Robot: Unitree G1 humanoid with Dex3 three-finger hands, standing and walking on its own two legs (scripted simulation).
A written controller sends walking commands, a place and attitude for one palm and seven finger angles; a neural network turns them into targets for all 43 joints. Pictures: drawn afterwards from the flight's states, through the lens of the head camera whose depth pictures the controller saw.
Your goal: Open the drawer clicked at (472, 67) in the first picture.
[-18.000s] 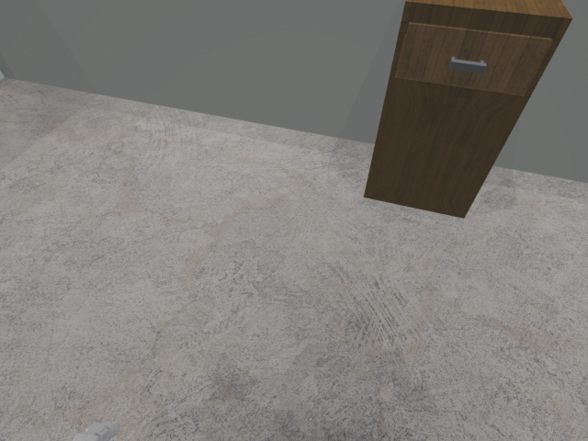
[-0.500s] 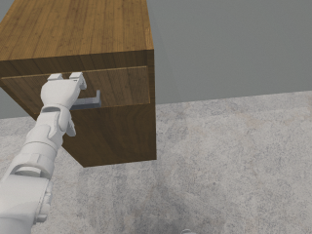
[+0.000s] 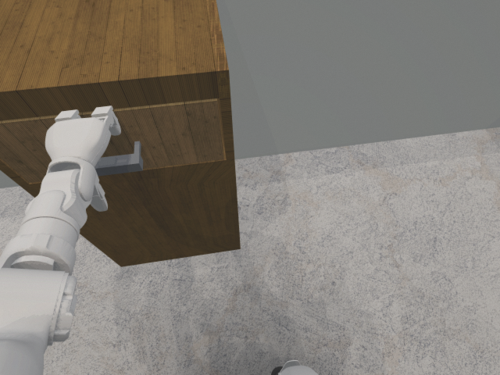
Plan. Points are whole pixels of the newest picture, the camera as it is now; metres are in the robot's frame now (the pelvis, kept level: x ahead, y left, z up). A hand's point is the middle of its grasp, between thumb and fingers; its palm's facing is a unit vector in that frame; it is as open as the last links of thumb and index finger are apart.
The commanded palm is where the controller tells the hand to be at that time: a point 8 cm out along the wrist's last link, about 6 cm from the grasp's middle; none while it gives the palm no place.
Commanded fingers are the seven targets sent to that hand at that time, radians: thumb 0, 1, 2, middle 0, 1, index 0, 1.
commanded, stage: move the hooked fingers above the handle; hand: left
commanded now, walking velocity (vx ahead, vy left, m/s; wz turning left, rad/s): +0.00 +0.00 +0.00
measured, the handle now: (113, 156) +0.52 +0.26 -0.02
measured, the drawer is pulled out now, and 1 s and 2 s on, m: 0.00 0.00 0.00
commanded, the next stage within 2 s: lower the fingers behind the handle in 0.44 s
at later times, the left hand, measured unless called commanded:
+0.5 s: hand (91, 159) +0.47 +0.26 +0.03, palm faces -0.06 -0.02 -1.00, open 13.7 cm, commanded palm +0.46 +0.27 +0.09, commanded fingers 0.00 -0.50 0.30 -0.30 -1.20 -0.30 -1.20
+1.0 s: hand (103, 170) +0.47 +0.25 +0.00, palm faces -0.05 -0.04 -1.00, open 13.8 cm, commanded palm +0.45 +0.26 +0.06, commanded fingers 0.00 -0.50 0.30 -0.30 -1.20 -0.30 -1.20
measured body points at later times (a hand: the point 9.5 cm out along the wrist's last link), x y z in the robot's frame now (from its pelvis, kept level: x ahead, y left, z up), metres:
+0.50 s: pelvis +0.00 +0.00 +0.00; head +0.10 +0.00 +0.44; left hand +0.47 +0.26 +0.09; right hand +0.03 -0.28 -0.13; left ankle -0.05 +0.09 -0.71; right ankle +0.01 -0.11 -0.71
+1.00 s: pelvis -0.01 +0.00 -0.01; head +0.10 +0.00 +0.42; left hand +0.47 +0.25 +0.06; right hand +0.00 -0.27 -0.14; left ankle -0.05 +0.09 -0.71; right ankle +0.01 -0.11 -0.71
